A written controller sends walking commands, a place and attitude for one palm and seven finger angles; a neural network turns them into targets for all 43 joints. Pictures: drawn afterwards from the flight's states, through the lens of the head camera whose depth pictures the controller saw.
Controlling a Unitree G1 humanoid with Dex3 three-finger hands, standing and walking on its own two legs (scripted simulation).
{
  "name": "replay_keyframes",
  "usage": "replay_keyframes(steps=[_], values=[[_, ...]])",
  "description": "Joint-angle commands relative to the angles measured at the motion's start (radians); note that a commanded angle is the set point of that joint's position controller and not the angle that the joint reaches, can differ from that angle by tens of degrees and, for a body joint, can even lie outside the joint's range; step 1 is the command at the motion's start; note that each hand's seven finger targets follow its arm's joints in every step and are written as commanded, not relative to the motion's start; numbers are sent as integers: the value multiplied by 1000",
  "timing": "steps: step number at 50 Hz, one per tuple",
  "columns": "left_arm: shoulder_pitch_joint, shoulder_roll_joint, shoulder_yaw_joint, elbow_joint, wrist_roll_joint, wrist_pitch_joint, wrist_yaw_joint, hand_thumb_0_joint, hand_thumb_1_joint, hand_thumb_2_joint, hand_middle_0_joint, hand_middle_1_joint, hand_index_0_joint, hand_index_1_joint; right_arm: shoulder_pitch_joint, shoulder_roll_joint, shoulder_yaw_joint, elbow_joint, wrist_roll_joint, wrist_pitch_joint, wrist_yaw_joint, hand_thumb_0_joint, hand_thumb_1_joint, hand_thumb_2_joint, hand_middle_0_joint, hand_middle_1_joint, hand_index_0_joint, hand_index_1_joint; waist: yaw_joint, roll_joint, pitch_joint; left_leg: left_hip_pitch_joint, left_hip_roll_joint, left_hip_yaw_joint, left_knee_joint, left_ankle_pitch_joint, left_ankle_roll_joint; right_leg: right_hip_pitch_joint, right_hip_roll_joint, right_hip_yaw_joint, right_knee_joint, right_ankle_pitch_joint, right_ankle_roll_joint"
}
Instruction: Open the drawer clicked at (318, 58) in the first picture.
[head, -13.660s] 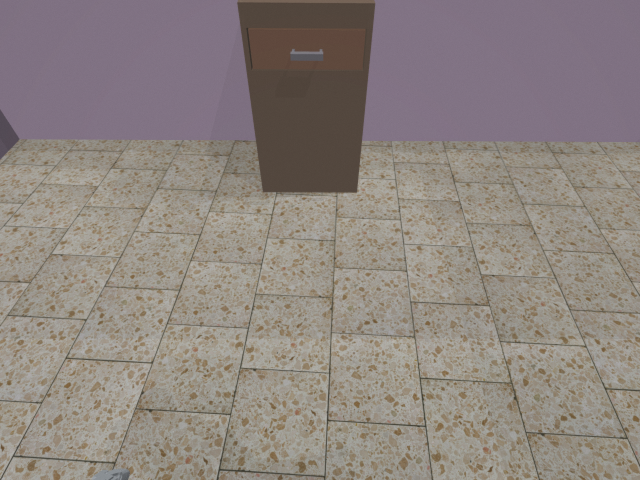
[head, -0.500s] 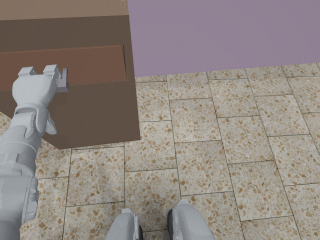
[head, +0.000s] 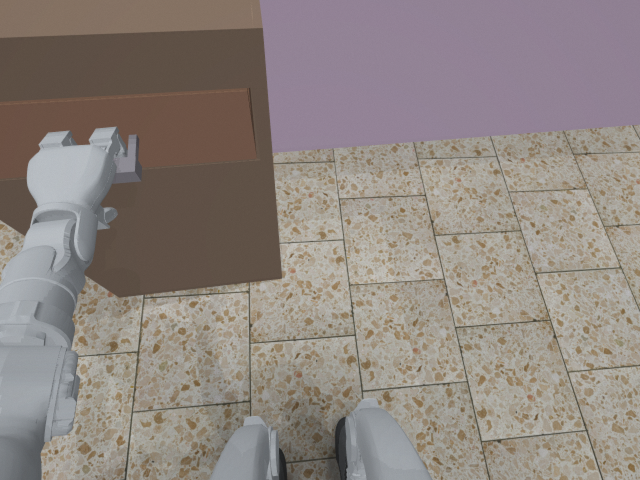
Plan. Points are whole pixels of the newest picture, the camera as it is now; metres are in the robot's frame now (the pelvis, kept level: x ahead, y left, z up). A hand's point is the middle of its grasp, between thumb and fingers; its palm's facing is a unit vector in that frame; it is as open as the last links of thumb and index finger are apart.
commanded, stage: close the thumb around the handle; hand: left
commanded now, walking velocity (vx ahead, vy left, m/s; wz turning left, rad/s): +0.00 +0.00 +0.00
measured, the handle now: (92, 159) +0.52 +0.28 +0.00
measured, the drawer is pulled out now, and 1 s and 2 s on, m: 0.00 0.06 0.19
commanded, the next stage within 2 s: pull the drawer open in 0.28 s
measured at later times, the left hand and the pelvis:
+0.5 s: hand (96, 198) +0.47 +0.28 -0.03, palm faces -0.10 -0.02 -1.00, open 5.4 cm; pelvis +0.00 +0.00 +0.00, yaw +0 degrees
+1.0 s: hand (93, 241) +0.41 +0.27 -0.03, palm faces -0.06 -0.05 -1.00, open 5.5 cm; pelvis +0.03 +0.01 +0.02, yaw -1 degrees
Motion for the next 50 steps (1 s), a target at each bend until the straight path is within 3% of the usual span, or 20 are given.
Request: replay_keyframes(steps=[1, 2, 4, 8, 11, 13, 20, 24, 25, 28, 29, 31, 34, 37, 38, 39, 40, 43, 45, 50], values=[[-355, 215, 29, -173, -14, -6, 37, 0, 732, 828, -388, -1332, -388, -1332, 175, -177, -68, -29, 0, -7, -10, 0, -900, -900, 200, 300, 200, 300, -25, 99, -485, 367, 13, -79, -133, 476, -29, 259, 26, 13, -82, 230, -31], [-341, 235, 50, -174, -13, -6, 36, 0, 788, 852, -392, -1338, -392, -1338, 174, -179, -67, -29, 0, -5, -9, 0, -900, -900, 200, 300, 200, 300, -13, 96, -487, 373, 14, -81, -135, 491, -31, 263, 25, 12, -78, 235, -33], [-335, 200, 25, -162, -15, -2, 38, 0, 900, 900, -400, -1350, -400, -1350, 178, -175, -69, -27, 0, -6, -8, 0, -900, -900, 200, 300, 200, 300, -24, 85, -477, 368, 12, -76, -132, 492, -28, 267, 26, 13, -83, 245, -30], [-358, 239, 46, -174, -12, 0, 37, 0, 900, 900, -400, -1350, -400, -1350, 181, -180, -66, -23, -1, -5, -10, 0, -900, -900, 200, 300, 200, 300, -22, 91, -492, 364, 12, -77, -134, 487, -27, 274, 26, 15, -79, 248, -31], [-333, 242, 46, -140, -13, 10, 32, 0, 900, 900, -400, -1350, -400, -1350, 174, -181, -61, -26, 1, -1, -11, 0, -900, -900, 200, 300, 200, 300, -18, 76, -446, 327, 9, -69, -140, 457, -25, 280, 25, 14, -85, 234, -31], [-350, 218, 31, -165, -14, 5, 33, 0, 900, 900, -400, -1350, -400, -1350, 180, -177, -66, -28, 1, -2, -10, 0, -900, -900, 200, 300, 200, 300, -21, 99, -487, 364, 9, -72, -136, 483, -26, 276, 26, 15, -84, 246, -31], [-318, 223, 37, -139, -27, 3, 23, 0, 900, 900, -400, -1350, -400, -1350, 179, -176, -64, -28, 3, -3, -13, 0, -900, -900, 200, 300, 200, 300, -21, 56, -460, 325, 6, -63, -137, 464, -19, 304, 26, 20, -90, 257, -29], [-200, 226, 64, -185, -39, -13, 14, 0, 900, 900, -400, -1350, -400, -1350, 167, -172, -64, -46, 5, 4, -7, 0, -900, -900, 200, 300, 200, 300, 27, 77, -501, 350, 4, -56, -149, 502, -23, 357, 27, 23, -84, 295, -32], [-186, 192, 43, -187, -41, -16, 14, 0, 900, 900, -400, -1350, -400, -1350, 162, -167, -67, -48, 7, 5, -7, 0, -900, -900, 200, 300, 200, 300, 17, 63, -491, 360, 8, -55, -152, 506, -22, 353, 28, 21, -91, 298, -31], [-139, 194, 59, -217, -43, -24, 21, 0, 900, 900, -400, -1350, -400, -1350, 155, -169, -71, -50, 7, 8, -5, 0, -900, -900, 200, 300, 200, 300, 29, 49, -486, 368, 11, -52, -158, 523, -22, 368, 28, 24, -93, 316, -30], [-106, 197, 70, -245, -44, -28, 24, 0, 900, 900, -400, -1350, -400, -1350, 153, -167, -72, -56, 6, 9, -3, 0, -900, -900, 200, 300, 200, 300, 50, 72, -505, 385, 11, -51, -165, 550, -25, 387, 27, 23, -91, 332, -33], [-44, 161, 60, -249, -50, -25, 30, 0, 900, 900, -400, -1350, -400, -1350, 144, -162, -77, -58, 9, 12, 0, 0, -900, -900, 200, 300, 200, 300, 47, 26, -480, 377, 13, -40, -172, 551, -19, 415, 27, 26, -106, 354, -31], [37, 160, 82, -298, -52, -31, 46, 0, 900, 900, -400, -1350, -400, -1350, 131, -160, -80, -65, 7, 19, 4, 0, -900, -900, 200, 300, 200, 300, 73, 43, -489, 395, 12, -35, -185, 591, -21, 447, 26, 30, -106, 386, -34], [71, 151, 91, -313, -45, -23, 65, 0, 900, 900, -400, -1350, -400, -1350, 112, -161, -82, -64, 8, 27, 7, 0, -900, -900, 200, 300, 200, 300, 71, 5, -434, 382, 16, -37, -198, 586, -20, 448, 25, 30, -114, 387, -36], [79, 145, 90, -349, -40, -25, 76, 0, 900, 900, -400, -1350, -400, -1350, 110, -159, -84, -70, 7, 28, 8, 0, -900, -900, 200, 300, 200, 300, 81, 35, -450, 410, 19, -40, -201, 621, -23, 444, 23, 29, -111, 392, -36], [108, 114, 74, -357, -36, -18, 85, 0, 900, 900, -400, -1350, -400, -1350, 101, -155, -88, -71, 6, 30, 11, 0, -900, -900, 200, 300, 200, 300, 80, 53, -455, 441, 21, -41, -199, 642, -28, 429, 25, 26, -113, 386, -37], [109, 78, 51, -352, -36, -11, 92, 0, 900, 900, -400, -1350, -400, -1350, 100, -152, -91, -71, 7, 30, 13, 0, -900, -900, 200, 300, 200, 300, 65, 24, -426, 440, 25, -42, -202, 637, -27, 420, 25, 21, -122, 381, -35], [150, 103, 82, -390, -41, 2, 103, 0, 900, 900, -400, -1350, -400, -1350, 87, -156, -91, -76, 6, 32, 14, 0, -900, -900, 200, 300, 200, 300, 85, 23, -436, 453, 24, -42, -209, 664, -28, 449, 22, 27, -122, 403, -35], [203, 73, 69, -421, -43, 12, 106, 0, 900, 900, -400, -1350, -400, -1350, 74, -149, -93, -89, 8, 33, 14, 0, -900, -900, 200, 300, 200, 300, 88, 21, -440, 466, 23, -39, -214, 680, -29, 470, 22, 28, -129, 422, -35], [275, 77, 89, -486, -47, 28, 115, 0, 900, 900, -400, -1350, -400, -1350, 41, -146, -91, -105, 10, 31, 13, 0, -900, -900, 200, 300, 200, 300, 101, 19, -420, 477, 23, -39, -223, 672, -31, 484, 21, 28, -133, 418, -37]])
